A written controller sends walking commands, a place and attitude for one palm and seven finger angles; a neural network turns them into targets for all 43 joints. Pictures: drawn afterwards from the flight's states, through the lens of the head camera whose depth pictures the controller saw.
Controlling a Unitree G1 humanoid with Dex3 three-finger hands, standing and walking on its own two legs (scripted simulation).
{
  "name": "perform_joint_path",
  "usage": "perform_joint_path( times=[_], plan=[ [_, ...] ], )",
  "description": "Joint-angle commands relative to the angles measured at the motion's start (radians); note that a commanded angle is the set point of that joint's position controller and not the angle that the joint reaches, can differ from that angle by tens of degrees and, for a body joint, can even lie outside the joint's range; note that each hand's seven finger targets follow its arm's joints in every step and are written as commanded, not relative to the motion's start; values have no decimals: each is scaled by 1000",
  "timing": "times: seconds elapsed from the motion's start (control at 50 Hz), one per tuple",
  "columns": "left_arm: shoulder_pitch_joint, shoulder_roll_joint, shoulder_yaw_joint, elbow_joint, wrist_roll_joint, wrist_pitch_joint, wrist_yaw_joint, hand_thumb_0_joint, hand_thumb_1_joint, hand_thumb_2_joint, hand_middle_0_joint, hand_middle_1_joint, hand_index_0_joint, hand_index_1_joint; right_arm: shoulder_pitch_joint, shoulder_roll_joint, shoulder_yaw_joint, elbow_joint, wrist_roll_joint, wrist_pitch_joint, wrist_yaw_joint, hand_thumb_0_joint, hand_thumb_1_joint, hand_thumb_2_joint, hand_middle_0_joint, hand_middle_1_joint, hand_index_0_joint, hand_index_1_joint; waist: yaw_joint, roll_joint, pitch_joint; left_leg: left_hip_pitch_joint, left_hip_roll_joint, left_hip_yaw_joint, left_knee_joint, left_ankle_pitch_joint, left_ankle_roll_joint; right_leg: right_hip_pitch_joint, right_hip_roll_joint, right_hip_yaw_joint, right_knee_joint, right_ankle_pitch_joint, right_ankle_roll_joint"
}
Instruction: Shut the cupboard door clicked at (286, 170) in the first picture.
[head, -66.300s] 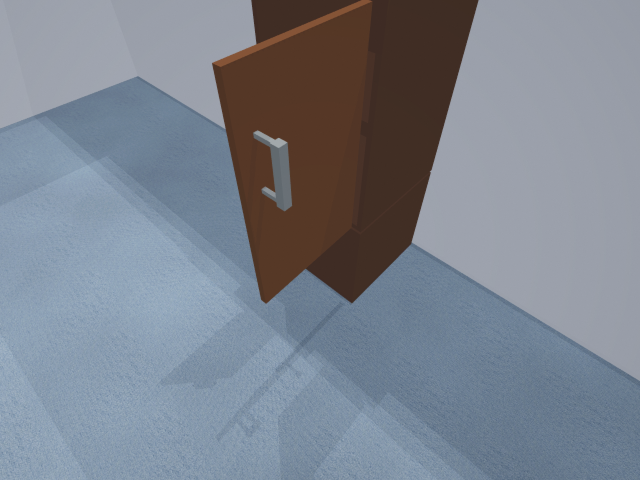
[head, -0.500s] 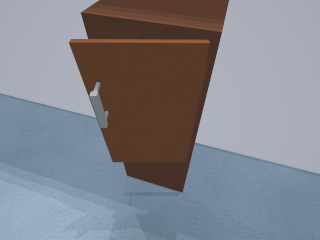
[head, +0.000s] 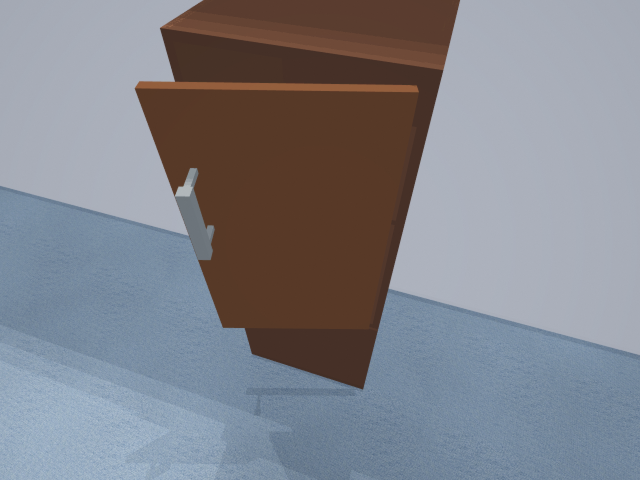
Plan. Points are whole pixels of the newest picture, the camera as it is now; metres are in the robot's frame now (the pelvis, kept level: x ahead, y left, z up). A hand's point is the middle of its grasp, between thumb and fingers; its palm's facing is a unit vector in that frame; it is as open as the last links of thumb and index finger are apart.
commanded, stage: look again from close up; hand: left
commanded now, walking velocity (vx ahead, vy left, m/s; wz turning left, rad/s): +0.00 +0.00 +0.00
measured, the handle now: (198, 216) +0.46 +0.22 +0.06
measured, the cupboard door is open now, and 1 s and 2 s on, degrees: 17 17 17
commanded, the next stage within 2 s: raise the hand and make a fist in 0.04 s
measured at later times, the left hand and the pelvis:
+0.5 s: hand (196, 469) +0.14 +0.16 -0.03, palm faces -0.02 -1.00 +0.04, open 6.5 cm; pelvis -0.06 +0.01 -0.08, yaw +1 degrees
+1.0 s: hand (150, 456) +0.15 +0.20 -0.01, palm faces +0.09 -0.99 -0.05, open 4.1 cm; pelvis -0.06 +0.03 -0.07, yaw +1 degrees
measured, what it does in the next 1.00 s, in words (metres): lowers itself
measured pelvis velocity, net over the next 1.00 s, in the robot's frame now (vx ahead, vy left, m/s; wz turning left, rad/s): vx -0.06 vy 0.03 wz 0.02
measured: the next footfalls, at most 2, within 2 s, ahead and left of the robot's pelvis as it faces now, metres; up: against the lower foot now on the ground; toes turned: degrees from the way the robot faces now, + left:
none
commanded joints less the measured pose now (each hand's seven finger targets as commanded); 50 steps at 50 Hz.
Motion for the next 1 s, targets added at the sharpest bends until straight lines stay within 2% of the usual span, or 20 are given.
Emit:
perform_joint_path(
  times=[0.0, 0.1, 0.12, 0.14, 0.16, 0.18, 0.2, 0.22, 0.26, 0.3, 0.34, 0.38, 0.44, 0.48, 0.56, 0.62, 0.7, 0.78, 0.88, 0.98],
  plan=[
    [62, 107, 24, -30, -2, -9, 7, 0, 900, 900, -200, -300, -200, -300, 55, -85, -15, -22, -3, -17, -4, 0, -900, -900, 200, 300, 200, 300, 3, -14, 30, -29, 65, -44, -51, 223, 45, -7, -116, 100, -80, 309, -12],
    [68, 102, 24, -27, -2, -8, 7, 0, 900, 900, -200, -300, -200, -300, 59, -81, -16, -19, -3, -17, -4, 0, -900, -900, 200, 300, 200, 300, 3, -13, 31, -27, 64, -45, -53, 219, 45, -9, -114, 99, -85, 292, -10],
    [171, 122, 30, 14, 6, -28, 51, 0, 900, 900, -200, -300, -200, -300, -61, -111, -30, -94, 10, -18, 6, 0, -900, -900, 200, 300, 200, 300, 45, -27, 76, -135, 56, 11, 202, 133, 11, -30, -197, 202, -96, 782, 53],
    [-697, 665, 363, -1612, -164, -334, 31, 0, 900, 900, -200, -300, -200, -300, 61, -310, -60, -374, 9, -225, -113, 0, -900, -900, 200, 300, 200, 300, -127, 27, -374, 297, 34, 55, 184, 333, 67, -14, -94, 137, 37, 675, 33],
    [-34, 218, 56, -1292, -146, -244, 54, 0, 900, 900, -218, -320, -218, -320, -11, -193, -23, -377, 36, -270, -108, 0, -900, -900, 200, 300, 200, 300, -37, 373, -499, 197, -21, 25, 112, 541, 80, -7, -16, 56, 149, 494, 5],
    [136, -23, -19, -1222, -192, -92, 74, 0, 900, 900, -237, -340, -237, -340, -66, -160, -36, -402, 51, -302, -94, 0, -900, -900, 200, 300, 200, 300, -12, 290, -372, 93, 11, 0, 96, 659, 58, -71, -5, -30, 136, 338, 15],
    [93, -42, -40, -1136, -183, -92, 76, 0, 900, 900, -255, -360, -255, -360, -39, -180, -40, -389, 58, -332, -73, 0, -900, -900, 200, 300, 200, 300, -57, 86, -152, -28, 1, -28, 133, 515, 58, -187, -8, -31, 114, 306, 29],
    [39, -8, 7, -1148, -182, -141, 68, 0, 900, 900, -273, -380, -273, -380, -34, -200, -70, -425, 43, -347, -59, 0, -900, -900, 200, 300, 200, 300, -78, 17, -33, -120, -20, -45, 161, 346, 55, -260, -16, -30, 107, 284, 36],
    [147, -19, 53, -1030, -180, -260, 23, 0, 900, 900, -310, -420, -310, -420, -45, -207, -91, -477, 9, -363, -38, 0, -900, -900, 200, 300, 200, 300, -53, -191, -42, -290, -39, -57, 252, 157, 47, -387, -20, -37, 180, 152, 42],
    [318, -62, 63, -951, -204, -407, -73, 0, 900, 900, -347, -460, -347, -460, -81, -183, -99, -548, 2, -380, -1, 0, -900, -900, 200, 300, 200, 300, 27, -228, -114, -427, -58, -48, 349, 96, 24, -423, -25, -18, 300, 107, 29],
    [388, -58, 97, -941, -249, -577, -200, 0, 900, 900, -383, -500, -383, -500, -99, -182, -112, -593, -2, -369, 29, 0, -900, -900, 200, 300, 200, 300, 56, -269, -164, -571, -69, -35, 460, 30, 7, -460, -34, 29, 401, 89, 25],
    [367, 46, 183, -943, -258, -667, -297, 0, 900, 900, -420, -540, -420, -540, -110, -188, -127, -652, 6, -342, 42, 0, -900, -900, 200, 300, 200, 300, 78, -161, -213, -663, -79, -12, 546, -10, 13, -477, -50, 96, 464, 46, 7],
    [228, 105, 167, -1155, -265, -537, -296, 0, 900, 900, -475, -600, -475, -600, -165, -207, -111, -804, 32, -292, 29, 0, -900, -900, 200, 300, 200, 300, 78, 11, -244, -676, -85, 18, 537, -140, 39, -523, -39, 113, 439, -232, -5],
    [117, 136, 176, -1321, -260, -481, -233, 0, 900, 900, -512, -640, -512, -640, -139, -202, -102, -839, 35, -271, 11, 0, -900, -900, 200, 300, 200, 300, 48, -8, -282, -687, -70, -9, 550, -192, 51, -555, -28, 129, 424, -335, 4],
    [1, 110, 100, -1609, -223, -529, -132, 0, 900, 900, -585, -720, -585, -720, -76, -188, -79, -843, 22, -274, -5, 0, -900, -900, 200, 300, 200, 300, -18, 75, -342, -599, -42, -58, 571, -172, 62, -628, 1, 73, 464, -240, 4],
    [-18, 84, 38, -1576, -213, -538, -145, 0, 900, 900, -640, -780, -640, -780, -62, -197, -61, -813, 17, -287, -19, 0, -900, -900, 200, 300, 200, 300, -64, 57, -281, -629, -33, -85, 586, -221, 61, -689, 10, 54, 472, -262, 8],
    [86, 95, 40, -1461, -218, -407, -199, 0, 900, 900, -713, -860, -713, -860, -57, -206, -49, -810, 30, -284, -29, 0, -900, -900, 200, 300, 200, 300, -43, 51, -290, -638, -39, -93, 543, -255, 57, -634, 5, 44, 439, -289, 11],
    [161, 161, 153, -1446, -238, -262, -180, 0, 900, 900, -787, -940, -787, -940, -84, -191, -41, -835, 41, -253, -40, 0, -900, -900, 200, 300, 200, 300, 17, 0, -299, -627, -45, -80, 487, -217, 54, -518, 0, 49, 379, -317, 13],
    [135, 155, 187, -1533, -248, -310, -107, 0, 900, 900, -878, -1040, -878, -1040, -72, -183, -35, -823, 23, -257, -39, 0, -900, -900, 200, 300, 200, 300, 20, 15, -299, -555, -37, -82, 452, -102, 50, -484, 7, 0, 403, -169, 10],
    [164, 117, 124, -1511, -242, -381, -129, 0, 900, 900, -970, -1140, -970, -1140, -47, -202, -44, -805, 20, -275, -26, 0, -900, -900, 200, 300, 200, 300, -7, 25, -261, -528, -33, -82, 438, -89, 47, -502, 7, -10, 405, -130, 8]
  ],
)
